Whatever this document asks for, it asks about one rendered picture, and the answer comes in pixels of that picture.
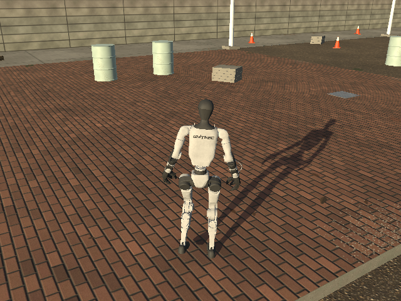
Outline left robot hand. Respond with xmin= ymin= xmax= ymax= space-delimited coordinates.
xmin=162 ymin=170 xmax=177 ymax=184

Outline right robot upper arm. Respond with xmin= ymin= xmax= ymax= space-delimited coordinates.
xmin=217 ymin=128 xmax=234 ymax=163

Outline left robot upper arm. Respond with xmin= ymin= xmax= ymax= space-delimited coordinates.
xmin=172 ymin=125 xmax=191 ymax=159

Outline robot shin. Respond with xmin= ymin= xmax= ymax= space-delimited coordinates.
xmin=208 ymin=209 xmax=217 ymax=249
xmin=180 ymin=202 xmax=192 ymax=246

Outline robot left shin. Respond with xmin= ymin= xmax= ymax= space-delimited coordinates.
xmin=180 ymin=202 xmax=192 ymax=246

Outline right robot hand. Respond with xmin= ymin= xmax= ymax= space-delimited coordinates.
xmin=226 ymin=177 xmax=241 ymax=191

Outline robot left forearm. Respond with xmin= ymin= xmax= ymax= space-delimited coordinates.
xmin=165 ymin=150 xmax=178 ymax=173

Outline robot right forearm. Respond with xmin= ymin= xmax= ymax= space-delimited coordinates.
xmin=227 ymin=153 xmax=239 ymax=178

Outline robot right shin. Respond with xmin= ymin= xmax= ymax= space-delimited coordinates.
xmin=208 ymin=209 xmax=217 ymax=249

